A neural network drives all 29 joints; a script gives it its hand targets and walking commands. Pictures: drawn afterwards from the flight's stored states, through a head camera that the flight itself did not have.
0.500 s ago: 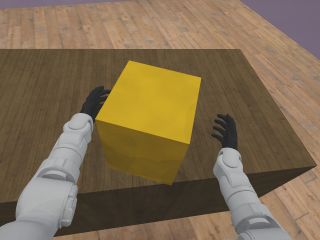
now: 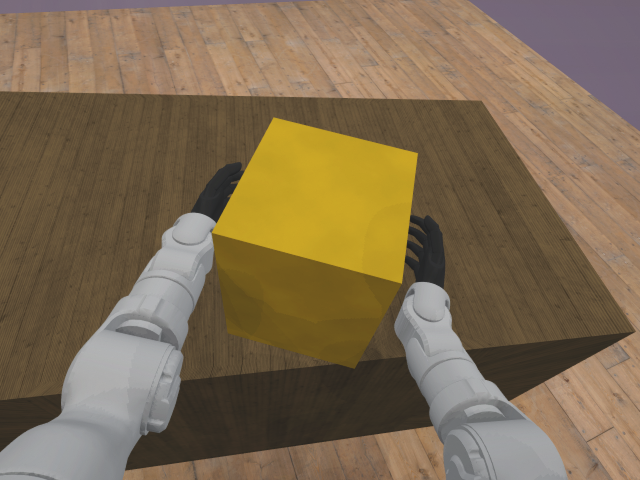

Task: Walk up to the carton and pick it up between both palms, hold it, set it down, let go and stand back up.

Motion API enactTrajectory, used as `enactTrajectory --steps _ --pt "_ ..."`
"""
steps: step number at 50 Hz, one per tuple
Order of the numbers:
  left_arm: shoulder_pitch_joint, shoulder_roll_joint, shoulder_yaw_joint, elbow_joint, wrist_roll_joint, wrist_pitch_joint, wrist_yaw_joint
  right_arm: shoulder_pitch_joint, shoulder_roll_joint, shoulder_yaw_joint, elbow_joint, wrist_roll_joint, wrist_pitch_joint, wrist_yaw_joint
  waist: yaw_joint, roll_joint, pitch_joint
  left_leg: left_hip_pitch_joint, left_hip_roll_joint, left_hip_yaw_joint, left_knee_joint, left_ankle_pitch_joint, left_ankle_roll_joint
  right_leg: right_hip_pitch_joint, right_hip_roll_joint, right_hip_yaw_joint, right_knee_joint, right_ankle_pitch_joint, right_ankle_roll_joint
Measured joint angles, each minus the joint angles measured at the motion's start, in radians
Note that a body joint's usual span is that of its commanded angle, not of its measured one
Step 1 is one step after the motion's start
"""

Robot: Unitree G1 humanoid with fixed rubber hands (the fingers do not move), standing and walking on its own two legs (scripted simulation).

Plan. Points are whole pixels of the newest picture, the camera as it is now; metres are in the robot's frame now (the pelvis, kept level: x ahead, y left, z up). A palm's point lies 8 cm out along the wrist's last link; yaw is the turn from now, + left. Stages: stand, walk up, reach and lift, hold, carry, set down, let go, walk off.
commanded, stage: reach and lift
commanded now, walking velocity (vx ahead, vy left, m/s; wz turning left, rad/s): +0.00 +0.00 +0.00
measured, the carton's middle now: (316, 249) +0.41 -0.05 +0.02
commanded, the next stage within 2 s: none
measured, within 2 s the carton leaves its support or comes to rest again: leaves its support in 1.50 s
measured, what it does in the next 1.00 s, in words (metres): stands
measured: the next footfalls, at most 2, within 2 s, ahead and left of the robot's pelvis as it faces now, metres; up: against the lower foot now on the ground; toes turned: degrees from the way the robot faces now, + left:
none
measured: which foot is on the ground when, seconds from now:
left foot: down 0.00-1.00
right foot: down 0.00-1.00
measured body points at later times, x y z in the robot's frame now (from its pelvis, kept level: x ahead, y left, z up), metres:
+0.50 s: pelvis +0.00 +0.00 +0.00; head +0.05 +0.05 +0.44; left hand +0.46 +0.09 +0.05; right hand +0.34 -0.18 +0.04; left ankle +0.00 +0.09 -0.73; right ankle +0.00 -0.15 -0.73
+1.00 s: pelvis +0.00 +0.00 +0.00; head +0.05 +0.05 +0.45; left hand +0.46 +0.08 +0.05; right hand +0.34 -0.18 +0.03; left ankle +0.00 +0.09 -0.73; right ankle +0.00 -0.15 -0.73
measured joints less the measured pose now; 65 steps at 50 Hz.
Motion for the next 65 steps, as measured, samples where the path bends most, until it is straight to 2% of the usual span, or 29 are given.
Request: enactTrajectory --steps 12,25,29,35,41,54,65 --pt "-0.002 -0.018 0.014 0.000 0.044 0.009 0.017 -0.001 0.019 -0.030 0.016 -0.037 -0.011 -0.013 0.000 0.000 0.014 -0.001 0.000 0.000 0.005 0.000 0.002 0.000 0.000 0.000 0.003 0.001 0.001" --pt "-0.005 -0.035 0.064 0.000 0.122 0.009 0.014 -0.006 0.032 -0.086 0.039 -0.128 -0.040 -0.013 0.000 0.000 0.014 -0.001 0.000 0.000 0.007 0.000 0.005 0.000 0.000 0.000 0.003 0.002 0.002" --pt "-0.014 -0.050 0.119 0.018 0.191 -0.001 -0.002 -0.006 0.048 -0.139 0.052 -0.164 -0.067 -0.002 0.001 0.000 0.011 -0.001 0.000 0.000 0.007 0.000 0.005 0.000 0.000 0.000 0.003 0.002 0.002" --pt "-0.048 -0.077 0.239 0.108 0.343 -0.061 -0.022 -0.006 0.076 -0.262 0.089 -0.250 -0.118 0.026 0.002 0.000 -0.009 -0.003 0.000 0.000 -0.003 0.002 0.005 0.001 0.000 0.000 -0.012 0.006 0.002" --pt "-0.051 -0.091 0.312 0.139 0.411 -0.100 -0.028 -0.006 0.079 -0.312 0.125 -0.286 -0.172 0.038 0.007 0.000 -0.018 -0.003 0.001 0.000 -0.022 0.009 0.006 0.008 0.000 0.000 -0.047 0.023 0.002" --pt "-0.051 -0.103 0.335 0.154 0.428 -0.147 -0.024 -0.006 0.079 -0.355 0.162 -0.299 -0.250 0.049 0.018 0.000 -0.018 -0.003 0.003 0.000 -0.050 0.023 0.006 0.015 0.000 0.000 -0.090 0.045 0.001" --pt "-0.051 -0.104 0.335 0.154 0.423 -0.166 -0.024 -0.007 0.079 -0.356 0.183 -0.299 -0.298 0.037 0.030 0.000 -0.020 -0.003 0.004 0.000 -0.083 0.045 -0.003 0.015 0.000 0.000 -0.123 0.067 -0.003"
